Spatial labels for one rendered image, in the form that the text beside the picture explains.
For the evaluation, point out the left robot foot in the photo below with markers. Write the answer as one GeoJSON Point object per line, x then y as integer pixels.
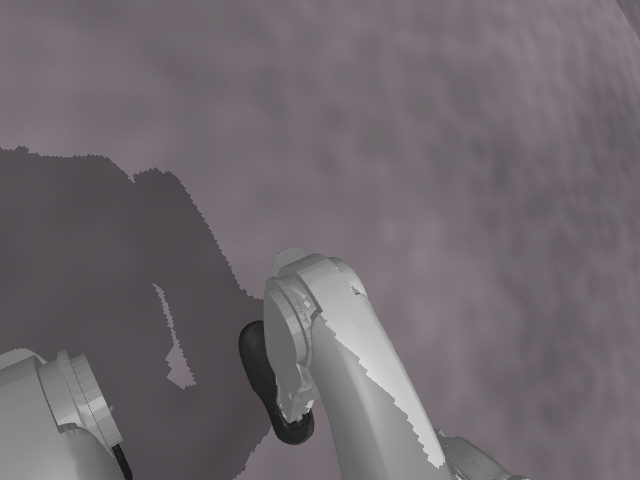
{"type": "Point", "coordinates": [122, 462]}

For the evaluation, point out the right robot foot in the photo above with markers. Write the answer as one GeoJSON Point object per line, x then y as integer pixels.
{"type": "Point", "coordinates": [262, 379]}

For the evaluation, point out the right robot hand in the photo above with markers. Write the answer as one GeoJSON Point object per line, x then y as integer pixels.
{"type": "Point", "coordinates": [468, 462]}

